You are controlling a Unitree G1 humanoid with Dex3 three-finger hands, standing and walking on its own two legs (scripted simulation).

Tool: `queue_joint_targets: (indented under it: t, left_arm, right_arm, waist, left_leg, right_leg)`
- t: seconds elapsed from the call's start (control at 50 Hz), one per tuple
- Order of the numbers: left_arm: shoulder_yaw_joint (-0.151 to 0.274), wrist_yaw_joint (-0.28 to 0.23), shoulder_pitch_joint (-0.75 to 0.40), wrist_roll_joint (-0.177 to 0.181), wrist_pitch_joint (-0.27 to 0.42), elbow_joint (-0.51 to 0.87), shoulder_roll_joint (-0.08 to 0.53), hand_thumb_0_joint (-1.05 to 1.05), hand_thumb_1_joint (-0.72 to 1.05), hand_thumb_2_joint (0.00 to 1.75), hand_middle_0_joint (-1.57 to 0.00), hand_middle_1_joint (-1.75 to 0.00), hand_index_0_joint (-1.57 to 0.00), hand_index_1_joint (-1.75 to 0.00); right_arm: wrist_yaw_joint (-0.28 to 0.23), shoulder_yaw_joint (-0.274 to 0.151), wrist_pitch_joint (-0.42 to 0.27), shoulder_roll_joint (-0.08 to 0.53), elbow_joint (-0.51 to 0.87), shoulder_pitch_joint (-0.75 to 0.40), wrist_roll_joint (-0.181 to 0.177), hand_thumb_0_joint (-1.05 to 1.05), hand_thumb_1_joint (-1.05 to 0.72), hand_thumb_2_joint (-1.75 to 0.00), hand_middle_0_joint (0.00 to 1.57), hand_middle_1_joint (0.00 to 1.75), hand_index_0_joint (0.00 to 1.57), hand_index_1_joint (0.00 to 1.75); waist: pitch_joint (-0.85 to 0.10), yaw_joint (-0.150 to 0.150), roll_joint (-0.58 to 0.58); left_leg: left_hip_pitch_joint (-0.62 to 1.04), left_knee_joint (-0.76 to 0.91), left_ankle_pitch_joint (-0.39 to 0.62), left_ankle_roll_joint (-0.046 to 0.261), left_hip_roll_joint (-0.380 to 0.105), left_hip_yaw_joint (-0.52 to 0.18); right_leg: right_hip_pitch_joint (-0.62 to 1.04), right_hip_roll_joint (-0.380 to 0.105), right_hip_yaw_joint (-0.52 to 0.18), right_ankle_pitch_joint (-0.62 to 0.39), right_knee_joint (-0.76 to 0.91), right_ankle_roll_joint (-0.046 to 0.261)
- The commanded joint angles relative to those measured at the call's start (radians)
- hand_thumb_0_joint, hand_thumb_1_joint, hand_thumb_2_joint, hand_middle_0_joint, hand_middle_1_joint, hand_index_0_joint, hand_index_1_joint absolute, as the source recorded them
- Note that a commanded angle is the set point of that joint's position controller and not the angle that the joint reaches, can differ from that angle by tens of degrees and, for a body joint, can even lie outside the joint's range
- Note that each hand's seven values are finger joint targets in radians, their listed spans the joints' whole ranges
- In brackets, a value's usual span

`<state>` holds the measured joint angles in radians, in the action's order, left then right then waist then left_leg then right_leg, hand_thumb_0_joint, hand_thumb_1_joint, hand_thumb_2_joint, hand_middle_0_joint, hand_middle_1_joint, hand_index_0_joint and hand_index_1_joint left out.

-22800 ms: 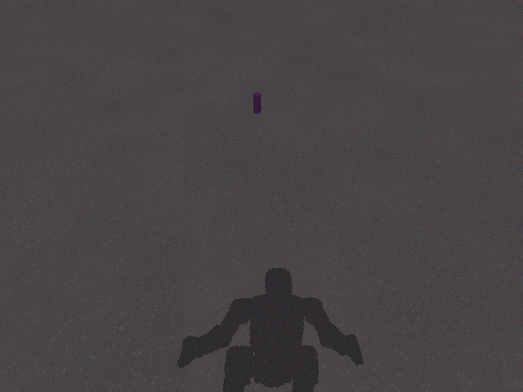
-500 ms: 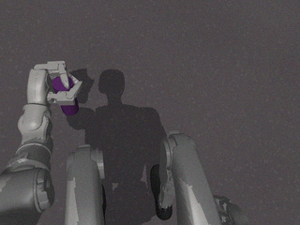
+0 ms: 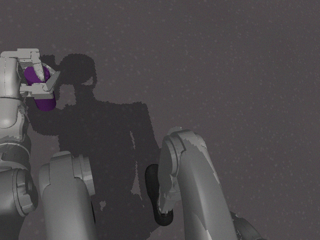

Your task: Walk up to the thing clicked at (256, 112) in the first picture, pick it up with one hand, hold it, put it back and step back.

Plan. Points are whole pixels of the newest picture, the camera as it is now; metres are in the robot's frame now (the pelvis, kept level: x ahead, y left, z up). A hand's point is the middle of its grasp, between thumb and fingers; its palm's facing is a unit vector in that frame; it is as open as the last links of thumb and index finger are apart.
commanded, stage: crouch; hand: left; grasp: from the side
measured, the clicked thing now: (42, 90) +0.49 +0.18 -0.15
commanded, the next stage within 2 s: lower in 0.22 s
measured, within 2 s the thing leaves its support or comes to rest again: neither
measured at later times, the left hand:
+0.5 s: hand (49, 83) +0.50 +0.17 -0.13, palm faces -0.09 -0.99 -0.06, open 4.2 cm
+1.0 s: hand (55, 91) +0.50 +0.16 -0.19, palm faces -0.11 -0.99 -0.04, open 4.3 cm
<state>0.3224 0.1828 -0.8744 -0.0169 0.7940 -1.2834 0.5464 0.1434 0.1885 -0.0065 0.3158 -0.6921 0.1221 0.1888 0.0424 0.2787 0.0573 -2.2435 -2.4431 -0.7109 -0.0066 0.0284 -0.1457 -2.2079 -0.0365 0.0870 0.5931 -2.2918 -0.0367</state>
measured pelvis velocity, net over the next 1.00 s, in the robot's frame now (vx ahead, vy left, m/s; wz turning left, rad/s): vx -0.01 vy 0.01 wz -0.11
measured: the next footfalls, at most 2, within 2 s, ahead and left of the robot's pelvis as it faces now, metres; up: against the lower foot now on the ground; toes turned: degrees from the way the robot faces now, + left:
none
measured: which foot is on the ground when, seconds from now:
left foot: down 0.00-1.00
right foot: down 0.00-1.00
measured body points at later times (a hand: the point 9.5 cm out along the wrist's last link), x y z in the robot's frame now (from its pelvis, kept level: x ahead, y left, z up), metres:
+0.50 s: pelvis +0.00 +0.00 -0.01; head +0.25 +0.11 +0.34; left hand +0.50 +0.22 -0.13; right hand +0.06 -0.27 -0.09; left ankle +0.08 +0.12 -0.30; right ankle +0.13 -0.13 -0.30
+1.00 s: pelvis -0.01 +0.01 -0.01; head +0.27 +0.15 +0.31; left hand +0.50 +0.21 -0.18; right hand +0.07 -0.25 -0.06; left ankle +0.08 +0.12 -0.30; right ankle +0.13 -0.13 -0.30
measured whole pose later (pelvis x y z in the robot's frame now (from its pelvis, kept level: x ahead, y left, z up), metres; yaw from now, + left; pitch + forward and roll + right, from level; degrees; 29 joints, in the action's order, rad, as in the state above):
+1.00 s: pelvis -0.01 +0.01 -0.01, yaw -6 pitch +21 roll -19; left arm 0.19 0.08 -0.96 -0.01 1.01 -1.59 0.85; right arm 0.16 0.50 0.00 0.37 -0.60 -0.08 0.34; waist 0.27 0.37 0.21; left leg -2.21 -2.55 -0.73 -0.01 0.05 -0.32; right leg -2.09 -0.01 0.23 0.57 -2.27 -0.07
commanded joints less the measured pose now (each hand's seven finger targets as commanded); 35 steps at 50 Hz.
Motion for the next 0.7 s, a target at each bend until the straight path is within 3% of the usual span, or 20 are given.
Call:
queue_joint_targets:
  t: [0.0, 0.02, 0.08, 0.14, 0.16, 0.18, 0.3, 0.32, 0.36, 0.38, 0.4, 0.52, 0.54, 0.56, 0.6, 0.62, 0.68]
  left_arm:
    - [-0.007, -0.019, -0.394, 0.019, 0.083, 0.182, 0.123, 0.00, 0.58, 1.33, -1.41, -1.48, -1.41, -1.48]
    - [-0.001, -0.026, -0.364, 0.014, 0.084, 0.167, 0.135, 0.00, 0.56, 1.31, -1.41, -1.47, -1.41, -1.47]
    - [-0.007, -0.035, -0.343, 0.009, 0.089, 0.114, 0.127, 0.00, 0.59, 1.34, -1.42, -1.49, -1.42, -1.49]
    - [0.003, -0.046, -0.344, 0.006, 0.101, 0.118, 0.159, 0.00, 0.58, 1.34, -1.42, -1.49, -1.42, -1.49]
    - [-0.008, -0.046, -0.347, 0.009, 0.106, 0.109, 0.142, 0.00, 0.60, 1.35, -1.43, -1.50, -1.43, -1.50]
    - [0.004, -0.048, -0.341, 0.013, 0.109, 0.107, 0.154, 0.00, 0.59, 1.34, -1.43, -1.49, -1.42, -1.49]
    - [-0.045, -0.050, -0.387, 0.028, 0.131, 0.100, 0.142, 0.00, 0.59, 1.35, -1.41, -1.48, -1.41, -1.48]
    - [-0.042, -0.054, -0.399, 0.030, 0.137, 0.118, 0.155, 0.00, 0.53, 1.33, -1.44, -1.52, -1.45, -1.51]
    - [-0.040, -0.059, -0.371, 0.023, 0.140, 0.062, 0.174, 0.00, 0.51, 1.32, -1.44, -1.51, -1.44, -1.51]
    - [-0.063, -0.059, -0.354, 0.022, 0.142, 0.020, 0.144, 0.00, 0.51, 1.33, -1.43, -1.51, -1.43, -1.51]
    - [-0.061, -0.059, -0.347, 0.025, 0.147, 0.000, 0.146, 0.00, 0.49, 1.33, -1.44, -1.52, -1.44, -1.51]
    - [-0.072, -0.045, -0.407, 0.051, 0.202, -0.004, 0.202, 0.00, 0.53, 1.34, -1.44, -1.52, -1.44, -1.52]
    - [-0.089, -0.040, -0.408, 0.048, 0.211, -0.022, 0.193, 0.00, 0.55, 1.34, -1.43, -1.52, -1.44, -1.51]
    - [-0.076, -0.037, -0.400, 0.052, 0.218, -0.022, 0.216, 0.00, 0.54, 1.34, -1.43, -1.52, -1.43, -1.51]
    - [-0.092, -0.038, -0.434, 0.054, 0.232, -0.036, 0.215, 0.00, 0.57, 1.34, -1.42, -1.50, -1.43, -1.50]
    - [-0.095, -0.040, -0.413, 0.054, 0.238, -0.045, 0.220, 0.00, 0.56, 1.34, -1.41, -1.50, -1.41, -1.50]
    - [-0.099, -0.048, -0.406, 0.048, 0.251, -0.081, 0.242, 0.00, 0.55, 1.34, -1.41, -1.50, -1.41, -1.50]
  right_arm:
    - [-0.014, -0.069, 0.011, 0.287, 0.010, 0.156, 0.013, 0.00, -0.91, -0.91, 0.20, 0.30, 0.20, 0.30]
    - [-0.012, -0.066, 0.013, 0.291, 0.015, 0.149, 0.015, 0.00, -0.91, -0.91, 0.20, 0.30, 0.20, 0.30]
    - [-0.007, -0.050, 0.024, 0.302, 0.028, 0.139, 0.023, 0.00, -0.90, -0.90, 0.20, 0.30, 0.20, 0.30]
    - [-0.002, -0.035, 0.030, 0.314, 0.044, 0.115, 0.029, 0.00, -0.90, -0.90, 0.20, 0.30, 0.20, 0.30]
    - [0.000, -0.028, 0.032, 0.314, 0.048, 0.115, 0.033, 0.00, -0.90, -0.90, 0.20, 0.30, 0.20, 0.30]
    - [0.002, -0.026, 0.032, 0.317, 0.047, 0.112, 0.033, 0.00, -0.90, -0.90, 0.20, 0.30, 0.20, 0.30]
    - [0.005, 0.003, 0.026, 0.326, 0.046, 0.092, 0.049, 0.00, -0.90, -0.90, 0.20, 0.30, 0.20, 0.30]
    - [0.006, 0.005, 0.025, 0.328, 0.045, 0.086, 0.051, 0.00, -0.90, -0.90, 0.20, 0.30, 0.20, 0.30]
    - [0.005, 0.017, 0.026, 0.332, 0.055, 0.070, 0.054, 0.00, -0.91, -0.90, 0.20, 0.30, 0.20, 0.30]
    - [0.005, 0.027, 0.025, 0.338, 0.056, 0.063, 0.057, 0.00, -0.91, -0.90, 0.20, 0.30, 0.20, 0.30]
    - [0.006, 0.033, 0.025, 0.343, 0.048, 0.068, 0.060, 0.00, -0.90, -0.90, 0.20, 0.30, 0.20, 0.30]
    - [0.004, 0.078, 0.017, 0.367, 0.063, 0.027, 0.076, 0.00, -0.90, -0.90, 0.20, 0.30, 0.20, 0.30]
    - [0.003, 0.086, 0.015, 0.370, 0.066, 0.009, 0.080, 0.00, -0.90, -0.90, 0.20, 0.30, 0.20, 0.30]
    - [0.000, 0.091, 0.013, 0.376, 0.069, 0.000, 0.084, 0.00, -0.90, -0.90, 0.20, 0.30, 0.20, 0.30]
    - [0.000, 0.107, 0.010, 0.383, 0.068, -0.008, 0.093, 0.00, -0.90, -0.90, 0.20, 0.30, 0.20, 0.30]
    - [-0.001, 0.115, 0.008, 0.381, 0.064, -0.022, 0.096, 0.00, -0.90, -0.90, 0.20, 0.30, 0.20, 0.30]
    - [-0.002, 0.140, 0.008, 0.386, 0.066, -0.033, 0.111, 0.00, -0.90, -0.90, 0.20, 0.30, 0.20, 0.30]
  waist:
    - [-0.679, 0.059, -0.342]
    - [-0.676, 0.051, -0.340]
    - [-0.624, 0.071, -0.327]
    - [-0.608, 0.068, -0.329]
    - [-0.600, 0.087, -0.314]
    - [-0.592, 0.078, -0.313]
    - [-0.570, 0.118, -0.315]
    - [-0.573, 0.111, -0.311]
    - [-0.551, 0.115, -0.299]
    - [-0.530, 0.134, -0.288]
    - [-0.521, 0.140, -0.290]
    - [-0.506, 0.161, -0.310]
    - [-0.491, 0.172, -0.323]
    - [-0.488, 0.167, -0.335]
    - [-0.471, 0.191, -0.356]
    - [-0.463, 0.184, -0.364]
    - [-0.459, 0.198, -0.373]
  left_leg:
    - [0.436, 0.286, 0.190, 0.005, -0.013, 0.040]
    - [0.441, 0.290, 0.190, 0.002, -0.014, 0.037]
    - [0.421, 0.290, 0.177, 0.001, -0.015, 0.019]
    - [0.424, 0.289, 0.169, -0.001, -0.019, 0.007]
    - [0.402, 0.283, 0.159, 0.003, -0.018, 0.005]
    - [0.396, 0.283, 0.142, 0.003, -0.017, 0.008]
    - [0.378, 0.247, 0.118, 0.010, -0.016, 0.009]
    - [0.368, 0.244, 0.111, 0.010, -0.015, 0.012]
    - [0.349, 0.235, 0.110, 0.012, -0.016, 0.010]
    - [0.367, 0.238, 0.116, 0.010, -0.019, -0.001]
    - [0.374, 0.234, 0.121, 0.008, -0.018, -0.007]
    - [0.398, 0.224, 0.127, 0.003, -0.018, -0.031]
    - [0.413, 0.227, 0.132, -0.002, -0.021, -0.039]
    - [0.429, 0.220, 0.132, -0.002, -0.022, -0.039]
    - [0.442, 0.223, 0.136, -0.008, -0.024, -0.055]
    - [0.446, 0.219, 0.144, -0.009, -0.026, -0.052]
    - [0.461, 0.205, 0.176, -0.010, -0.027, -0.060]
  right_leg:
    - [0.417, 0.035, 0.087, -0.191, 0.174, 0.060]
    - [0.412, 0.037, 0.091, -0.184, 0.169, 0.062]
    - [0.397, 0.038, 0.109, -0.175, 0.165, 0.060]
    - [0.393, 0.042, 0.117, -0.167, 0.158, 0.061]
    - [0.411, 0.043, 0.121, -0.166, 0.161, 0.056]
    - [0.408, 0.044, 0.119, -0.153, 0.161, 0.057]
    - [0.429, 0.049, 0.126, -0.151, 0.170, 0.049]
    - [0.440, 0.051, 0.123, -0.146, 0.173, 0.049]
    - [0.448, 0.053, 0.125, -0.145, 0.174, 0.048]
    - [0.429, 0.051, 0.136, -0.151, 0.171, 0.047]
    - [0.427, 0.052, 0.140, -0.158, 0.172, 0.048]
    - [0.445, 0.060, 0.160, -0.170, 0.172, 0.047]
    - [0.430, 0.058, 0.167, -0.174, 0.163, 0.048]
    - [0.430, 0.060, 0.166, -0.174, 0.166, 0.047]
    - [0.426, 0.061, 0.178, -0.182, 0.164, 0.048]
    - [0.434, 0.062, 0.174, -0.189, 0.161, 0.048]
    - [0.456, 0.067, 0.182, -0.215, 0.166, 0.045]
